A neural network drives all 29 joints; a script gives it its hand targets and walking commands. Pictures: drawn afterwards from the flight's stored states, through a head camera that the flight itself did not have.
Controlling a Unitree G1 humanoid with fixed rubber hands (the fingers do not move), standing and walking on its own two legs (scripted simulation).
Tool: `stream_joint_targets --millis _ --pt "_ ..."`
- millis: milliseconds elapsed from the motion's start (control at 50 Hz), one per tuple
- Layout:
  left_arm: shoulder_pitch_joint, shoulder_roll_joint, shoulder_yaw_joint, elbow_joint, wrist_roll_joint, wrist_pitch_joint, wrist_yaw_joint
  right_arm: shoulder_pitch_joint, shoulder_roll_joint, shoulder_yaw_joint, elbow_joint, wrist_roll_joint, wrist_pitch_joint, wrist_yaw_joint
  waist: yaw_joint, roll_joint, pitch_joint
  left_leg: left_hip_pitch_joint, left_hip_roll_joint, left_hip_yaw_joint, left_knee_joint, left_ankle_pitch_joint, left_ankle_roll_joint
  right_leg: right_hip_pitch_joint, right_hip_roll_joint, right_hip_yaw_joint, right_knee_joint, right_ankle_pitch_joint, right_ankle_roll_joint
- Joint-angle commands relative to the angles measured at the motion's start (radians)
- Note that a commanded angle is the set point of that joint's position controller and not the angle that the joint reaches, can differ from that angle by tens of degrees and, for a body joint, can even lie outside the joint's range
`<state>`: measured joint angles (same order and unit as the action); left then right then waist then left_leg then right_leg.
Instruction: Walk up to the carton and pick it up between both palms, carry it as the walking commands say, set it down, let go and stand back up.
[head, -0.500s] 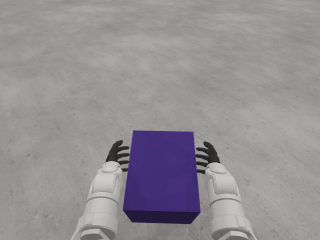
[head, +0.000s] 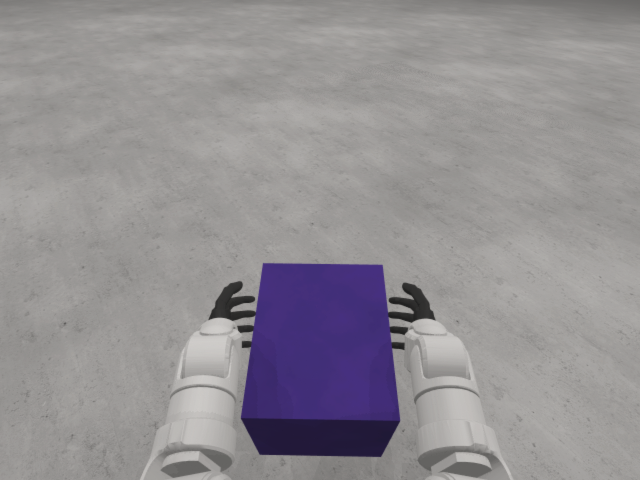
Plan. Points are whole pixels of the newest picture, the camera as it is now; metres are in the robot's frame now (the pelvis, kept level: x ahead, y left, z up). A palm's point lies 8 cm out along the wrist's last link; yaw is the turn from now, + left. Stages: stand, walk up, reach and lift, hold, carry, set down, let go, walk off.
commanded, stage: reach and lift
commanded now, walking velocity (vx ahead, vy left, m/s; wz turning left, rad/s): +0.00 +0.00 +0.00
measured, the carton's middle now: (321, 359) +0.32 -0.01 -0.03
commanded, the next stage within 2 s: hold in 0.92 s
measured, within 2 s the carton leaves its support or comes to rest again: neither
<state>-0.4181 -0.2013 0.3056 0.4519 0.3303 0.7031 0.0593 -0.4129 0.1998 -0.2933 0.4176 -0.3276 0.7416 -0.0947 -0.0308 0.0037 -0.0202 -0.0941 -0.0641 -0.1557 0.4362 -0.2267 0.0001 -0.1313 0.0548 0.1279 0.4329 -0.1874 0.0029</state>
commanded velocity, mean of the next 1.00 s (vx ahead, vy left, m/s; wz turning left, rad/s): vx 0.00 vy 0.00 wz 0.00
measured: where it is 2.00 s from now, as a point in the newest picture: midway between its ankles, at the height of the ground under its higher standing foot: outside the picture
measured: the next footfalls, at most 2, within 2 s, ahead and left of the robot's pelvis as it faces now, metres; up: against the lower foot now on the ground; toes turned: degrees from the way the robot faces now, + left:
none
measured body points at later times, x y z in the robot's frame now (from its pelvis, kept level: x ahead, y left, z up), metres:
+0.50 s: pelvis +0.01 +0.00 +0.00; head -0.05 +0.00 +0.45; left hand +0.32 +0.14 +0.05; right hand +0.32 -0.13 +0.05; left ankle +0.02 +0.12 -0.74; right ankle +0.04 -0.12 -0.74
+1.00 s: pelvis +0.00 +0.00 +0.00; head -0.07 -0.01 +0.44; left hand +0.31 +0.14 +0.05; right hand +0.31 -0.14 +0.04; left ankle +0.02 +0.12 -0.74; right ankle +0.04 -0.12 -0.74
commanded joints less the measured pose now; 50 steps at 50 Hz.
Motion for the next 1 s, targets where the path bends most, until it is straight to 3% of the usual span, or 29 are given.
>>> stream_joint_targets --millis 0,260,600,980 --pt "-0.623 -0.983 -0.498 0.006 -0.293 -0.043 -0.289 -0.599 1.040 0.513 0.011 0.305 -0.044 0.293 0.009 -0.014 -0.257 -0.049 -0.016 0.066 -0.083 0.066 0.003 0.144 0.007 -0.053 -0.049 0.095 0.027" --pt "-0.591 -1.002 -0.505 -0.001 -0.294 -0.033 -0.281 -0.579 1.031 0.523 0.010 0.301 -0.055 0.298 0.032 0.000 -0.255 -0.022 -0.009 0.060 -0.080 0.101 -0.001 0.138 0.014 -0.052 -0.043 0.098 0.015" --pt "-0.491 -1.016 -0.554 -0.062 -0.319 -0.015 -0.277 -0.497 1.028 0.578 -0.061 0.332 -0.047 0.304 0.036 0.004 -0.253 0.003 -0.006 0.048 -0.078 0.170 -0.002 0.151 0.016 -0.045 -0.047 0.159 0.012" --pt "-0.471 -1.019 -0.578 -0.092 -0.337 -0.002 -0.287 -0.478 1.039 0.603 -0.085 0.354 -0.032 0.312 0.032 0.000 -0.220 -0.021 -0.006 0.050 -0.081 0.094 0.005 0.130 0.009 -0.043 -0.057 0.088 0.010"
